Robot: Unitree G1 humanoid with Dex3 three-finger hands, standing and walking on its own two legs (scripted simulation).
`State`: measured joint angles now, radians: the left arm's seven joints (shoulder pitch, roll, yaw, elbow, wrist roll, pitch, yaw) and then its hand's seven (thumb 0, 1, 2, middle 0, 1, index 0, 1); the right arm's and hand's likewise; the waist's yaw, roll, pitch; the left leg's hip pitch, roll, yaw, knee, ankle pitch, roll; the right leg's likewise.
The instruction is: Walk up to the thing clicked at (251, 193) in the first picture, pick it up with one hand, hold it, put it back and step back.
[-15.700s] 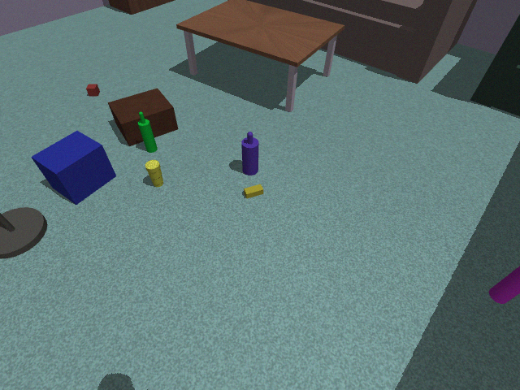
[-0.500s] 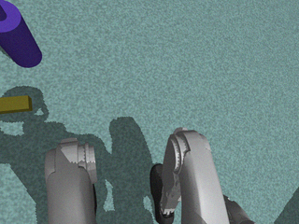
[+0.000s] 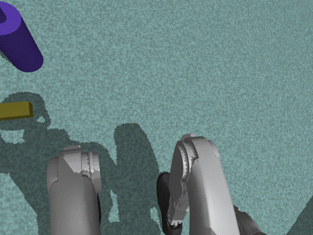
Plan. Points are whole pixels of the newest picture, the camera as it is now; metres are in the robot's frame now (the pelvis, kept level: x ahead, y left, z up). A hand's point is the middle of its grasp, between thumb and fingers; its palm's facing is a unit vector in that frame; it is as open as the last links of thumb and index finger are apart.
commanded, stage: rise first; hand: left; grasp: from above
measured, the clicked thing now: (13, 111) +0.43 +0.36 -0.29
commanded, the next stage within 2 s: approach in 0.52 s
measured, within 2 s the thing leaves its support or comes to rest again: neither
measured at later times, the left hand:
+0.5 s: hand out of the picture +0.39 +0.39 -0.17, palm faces -0.44 -0.12 -0.89, open 13.4 cm
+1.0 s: hand (6, 95) +0.44 +0.34 -0.17, palm faces -0.39 -0.09 -0.92, open 13.6 cm
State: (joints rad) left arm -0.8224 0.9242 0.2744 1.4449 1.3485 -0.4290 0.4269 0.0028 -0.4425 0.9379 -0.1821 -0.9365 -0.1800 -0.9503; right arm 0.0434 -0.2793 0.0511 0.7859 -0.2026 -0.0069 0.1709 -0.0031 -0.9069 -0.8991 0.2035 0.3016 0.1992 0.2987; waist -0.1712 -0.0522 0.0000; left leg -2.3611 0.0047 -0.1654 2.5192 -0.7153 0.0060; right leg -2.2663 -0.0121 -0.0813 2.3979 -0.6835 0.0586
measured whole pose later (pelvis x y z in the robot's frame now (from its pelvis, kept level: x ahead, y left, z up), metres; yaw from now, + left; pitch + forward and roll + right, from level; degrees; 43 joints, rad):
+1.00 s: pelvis +0.00 +0.00 +0.00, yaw +0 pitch +32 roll -10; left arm -1.01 0.88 0.16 1.58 1.41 -0.35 0.51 0.00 -0.47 0.96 -0.18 -0.95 -0.17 -0.96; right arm 0.08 -0.28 0.09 0.77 -0.20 -0.06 0.17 0.00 -0.90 -0.89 0.20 0.30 0.20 0.30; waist -0.25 -0.06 -0.02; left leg -2.38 0.00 -0.16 2.51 -0.70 0.00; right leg -2.29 -0.01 -0.08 2.39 -0.67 0.05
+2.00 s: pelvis +0.00 +0.00 -0.01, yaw -2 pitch +30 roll -12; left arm -0.97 1.01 0.23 1.70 1.38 -0.30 0.56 0.00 -0.53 1.00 -0.11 -0.96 -0.10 -0.98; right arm 0.12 -0.31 0.20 0.69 -0.25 -0.13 0.21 0.00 -0.89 -0.89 0.20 0.30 0.20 0.30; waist -0.33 -0.10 0.10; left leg -2.39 0.01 -0.19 2.56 -0.71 0.01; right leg -2.29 0.01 -0.10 2.41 -0.66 0.07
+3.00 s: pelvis +0.00 +0.01 -0.02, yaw -5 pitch +25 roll -15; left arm -0.93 1.07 0.18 1.74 1.35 -0.36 0.64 0.00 -0.52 0.99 -0.09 -0.99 -0.08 -1.01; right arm 0.03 -0.33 0.29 0.69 -0.30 -0.21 0.27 0.00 -0.90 -0.90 0.20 0.30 0.20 0.30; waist -0.32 -0.16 0.17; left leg -2.35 0.01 -0.26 2.63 -0.75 0.01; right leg -2.23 0.03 -0.15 2.43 -0.67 0.08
